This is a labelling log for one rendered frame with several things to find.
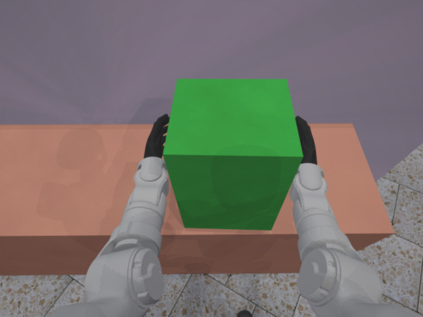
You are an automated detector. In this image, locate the carton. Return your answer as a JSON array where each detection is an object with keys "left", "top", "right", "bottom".
[{"left": 163, "top": 79, "right": 303, "bottom": 230}]

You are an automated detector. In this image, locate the left robot upper arm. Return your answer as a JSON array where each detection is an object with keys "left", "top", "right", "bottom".
[{"left": 47, "top": 246, "right": 165, "bottom": 317}]

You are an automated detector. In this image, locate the robot left hand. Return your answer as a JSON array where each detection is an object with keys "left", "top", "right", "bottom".
[{"left": 144, "top": 114, "right": 170, "bottom": 158}]

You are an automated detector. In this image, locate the left robot forearm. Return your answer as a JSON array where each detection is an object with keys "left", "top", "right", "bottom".
[{"left": 85, "top": 157, "right": 169, "bottom": 298}]

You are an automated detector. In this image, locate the right robot upper arm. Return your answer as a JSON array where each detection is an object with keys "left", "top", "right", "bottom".
[{"left": 297, "top": 248, "right": 422, "bottom": 317}]

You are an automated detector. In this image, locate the pedestal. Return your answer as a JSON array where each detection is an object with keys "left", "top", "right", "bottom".
[{"left": 0, "top": 123, "right": 395, "bottom": 275}]

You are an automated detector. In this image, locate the robot right hand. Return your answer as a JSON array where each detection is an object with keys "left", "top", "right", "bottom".
[{"left": 295, "top": 116, "right": 317, "bottom": 165}]

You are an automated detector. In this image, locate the right robot forearm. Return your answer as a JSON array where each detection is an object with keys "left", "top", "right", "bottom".
[{"left": 289, "top": 163, "right": 367, "bottom": 264}]

